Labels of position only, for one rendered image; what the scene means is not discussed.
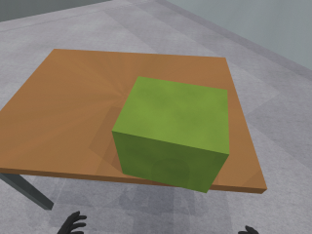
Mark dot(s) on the carton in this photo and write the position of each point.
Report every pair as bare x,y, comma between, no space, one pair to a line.
174,133

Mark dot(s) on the robot left hand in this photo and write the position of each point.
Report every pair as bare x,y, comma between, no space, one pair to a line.
68,226

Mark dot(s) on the table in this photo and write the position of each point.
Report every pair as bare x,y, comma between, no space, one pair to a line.
59,123

